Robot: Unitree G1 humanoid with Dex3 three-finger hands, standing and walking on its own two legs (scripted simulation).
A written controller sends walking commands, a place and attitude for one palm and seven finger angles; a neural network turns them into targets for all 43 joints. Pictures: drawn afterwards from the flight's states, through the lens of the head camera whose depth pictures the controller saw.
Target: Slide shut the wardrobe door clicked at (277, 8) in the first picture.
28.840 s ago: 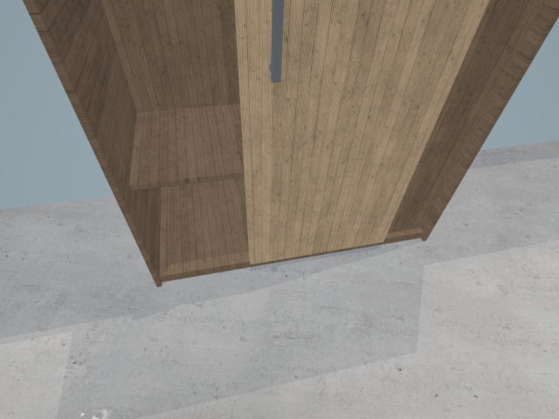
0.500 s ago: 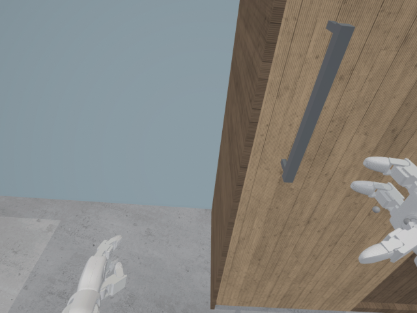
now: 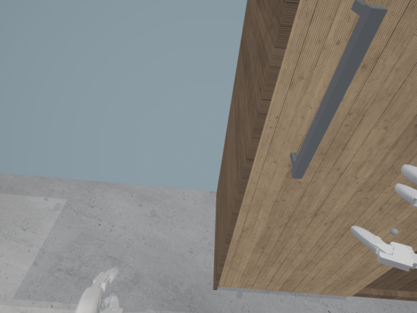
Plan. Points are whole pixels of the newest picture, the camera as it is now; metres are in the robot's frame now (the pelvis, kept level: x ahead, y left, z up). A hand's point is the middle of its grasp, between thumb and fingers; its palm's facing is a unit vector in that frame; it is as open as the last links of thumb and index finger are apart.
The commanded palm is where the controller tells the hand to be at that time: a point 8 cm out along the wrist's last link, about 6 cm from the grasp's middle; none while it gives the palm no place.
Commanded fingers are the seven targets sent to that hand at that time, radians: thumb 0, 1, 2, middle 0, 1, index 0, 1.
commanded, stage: draw the hand back to the body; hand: right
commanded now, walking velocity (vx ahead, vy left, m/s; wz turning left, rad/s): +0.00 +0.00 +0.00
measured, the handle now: (322, 105) +0.39 -0.18 +0.26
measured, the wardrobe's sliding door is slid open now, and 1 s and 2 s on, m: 0.00 0.00 0.00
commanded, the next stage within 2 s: step back with the hand held close in 0.66 s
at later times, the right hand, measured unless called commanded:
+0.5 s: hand (409, 243) +0.19 -0.28 +0.15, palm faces +0.46 +0.82 -0.34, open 7.6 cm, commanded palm +0.14 -0.32 +0.17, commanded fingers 0.00 -0.90 -0.90 0.20 0.30 0.20 0.30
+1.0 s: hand (412, 231) +0.21 -0.29 +0.16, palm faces +0.40 +0.81 -0.44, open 7.5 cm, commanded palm +0.14 -0.32 +0.18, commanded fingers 0.00 -0.90 -0.90 0.20 0.30 0.20 0.30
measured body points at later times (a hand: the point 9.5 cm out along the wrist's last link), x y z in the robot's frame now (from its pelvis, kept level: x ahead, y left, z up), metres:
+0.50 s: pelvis +0.01 -0.02 +0.00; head -0.02 +0.00 +0.45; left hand +0.20 +0.21 -0.07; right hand +0.16 -0.32 +0.17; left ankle +0.01 +0.08 -0.74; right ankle -0.01 -0.06 -0.74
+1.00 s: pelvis -0.01 -0.03 +0.00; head +0.00 -0.02 +0.45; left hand +0.16 +0.21 -0.08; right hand +0.18 -0.33 +0.19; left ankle +0.01 +0.08 -0.74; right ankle -0.01 -0.06 -0.74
